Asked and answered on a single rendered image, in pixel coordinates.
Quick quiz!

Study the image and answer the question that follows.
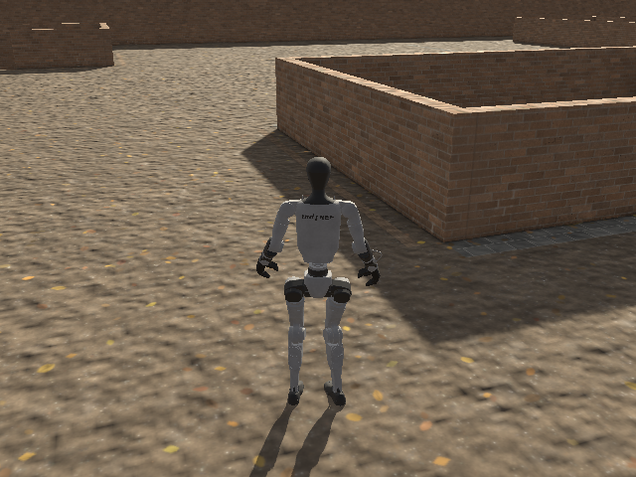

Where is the robot right thigh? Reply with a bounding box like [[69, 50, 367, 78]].
[[323, 277, 352, 344]]

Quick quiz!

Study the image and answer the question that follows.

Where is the robot left forearm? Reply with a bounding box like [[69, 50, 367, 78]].
[[259, 238, 277, 265]]

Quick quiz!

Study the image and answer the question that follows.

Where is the robot left hand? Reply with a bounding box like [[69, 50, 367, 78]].
[[256, 259, 278, 278]]

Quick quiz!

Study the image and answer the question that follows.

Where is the left robot upper arm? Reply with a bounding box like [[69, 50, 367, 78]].
[[268, 200, 298, 253]]

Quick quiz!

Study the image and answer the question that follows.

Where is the robot right hand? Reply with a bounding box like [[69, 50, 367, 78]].
[[358, 267, 380, 286]]

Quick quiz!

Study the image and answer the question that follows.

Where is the right robot upper arm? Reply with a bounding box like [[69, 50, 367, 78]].
[[339, 200, 367, 254]]

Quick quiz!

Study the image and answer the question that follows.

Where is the left robot foot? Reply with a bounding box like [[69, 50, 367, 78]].
[[288, 381, 304, 405]]

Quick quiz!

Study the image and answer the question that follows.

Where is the robot right forearm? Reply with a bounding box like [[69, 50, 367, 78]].
[[358, 239, 378, 272]]

